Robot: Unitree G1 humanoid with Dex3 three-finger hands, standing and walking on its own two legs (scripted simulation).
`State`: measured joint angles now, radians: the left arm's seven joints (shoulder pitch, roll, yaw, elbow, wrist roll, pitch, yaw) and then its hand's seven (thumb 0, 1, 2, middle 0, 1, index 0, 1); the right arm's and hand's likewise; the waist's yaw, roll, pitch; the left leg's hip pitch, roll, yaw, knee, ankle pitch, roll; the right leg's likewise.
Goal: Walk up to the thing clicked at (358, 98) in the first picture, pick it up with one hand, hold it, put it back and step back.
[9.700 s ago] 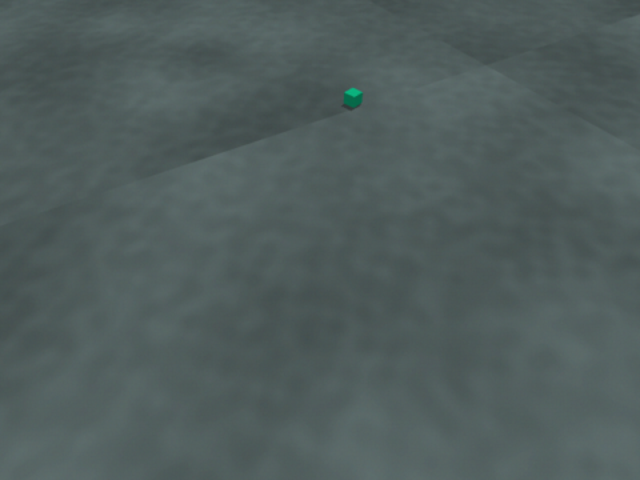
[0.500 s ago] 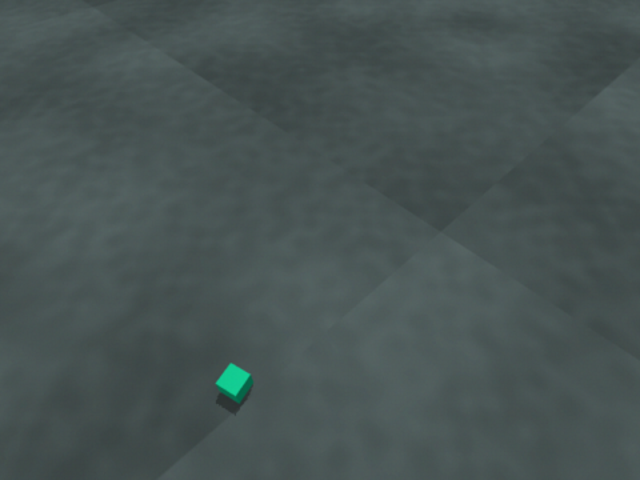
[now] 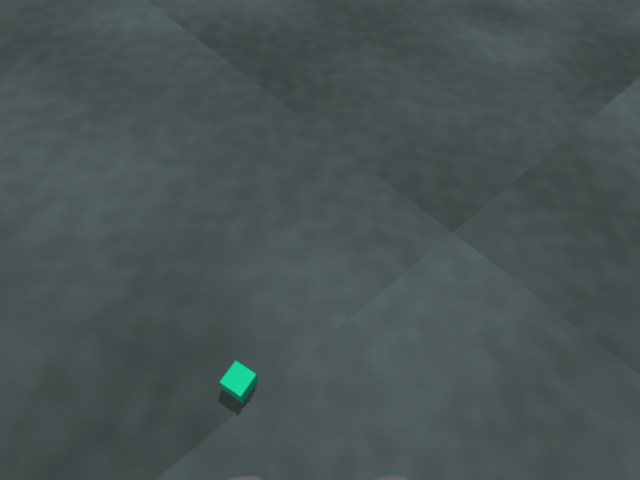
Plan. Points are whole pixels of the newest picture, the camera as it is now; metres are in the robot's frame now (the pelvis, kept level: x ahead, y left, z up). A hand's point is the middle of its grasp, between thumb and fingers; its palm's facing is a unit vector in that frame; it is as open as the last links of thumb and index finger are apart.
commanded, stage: walk up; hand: left
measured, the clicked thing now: (239, 381) +0.46 +0.19 -0.74
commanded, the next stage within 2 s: none
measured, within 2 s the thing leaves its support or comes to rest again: neither
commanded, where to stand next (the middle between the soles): +0.06 -0.03 m, yaw -1 degrees
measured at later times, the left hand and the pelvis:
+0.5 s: hand (152, 471) +0.16 +0.22 -0.14, palm faces -0.08 -0.92 -0.39, open 7.4 cm; pelvis +0.04 -0.03 -0.01, yaw -2 degrees
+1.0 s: hand out of the picture +0.11 +0.21 -0.15, palm faces -0.02 -0.93 -0.36, open 7.4 cm; pelvis +0.02 -0.05 +0.00, yaw +0 degrees
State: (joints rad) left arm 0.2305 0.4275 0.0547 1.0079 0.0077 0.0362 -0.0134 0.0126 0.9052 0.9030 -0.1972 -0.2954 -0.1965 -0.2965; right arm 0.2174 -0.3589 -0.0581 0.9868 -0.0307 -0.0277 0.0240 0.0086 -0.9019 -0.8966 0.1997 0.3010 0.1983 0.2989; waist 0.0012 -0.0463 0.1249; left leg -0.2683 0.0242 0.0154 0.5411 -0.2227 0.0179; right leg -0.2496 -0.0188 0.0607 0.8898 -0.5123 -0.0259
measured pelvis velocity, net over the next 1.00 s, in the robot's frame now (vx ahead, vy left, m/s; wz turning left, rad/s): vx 0.02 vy -0.05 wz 0.00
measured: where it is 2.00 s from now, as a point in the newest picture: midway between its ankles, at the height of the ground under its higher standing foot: outside the picture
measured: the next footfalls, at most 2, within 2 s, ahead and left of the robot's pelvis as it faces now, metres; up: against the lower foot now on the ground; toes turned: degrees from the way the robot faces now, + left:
right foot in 0.32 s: +0.05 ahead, -0.19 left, +0.00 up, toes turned -3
left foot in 0.62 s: +0.06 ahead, +0.09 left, +0.00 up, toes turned -1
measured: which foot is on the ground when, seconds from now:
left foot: down 0.00-0.36, up 0.38-0.60, down 0.62-1.00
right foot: up 0.00-0.30, down 0.32-1.00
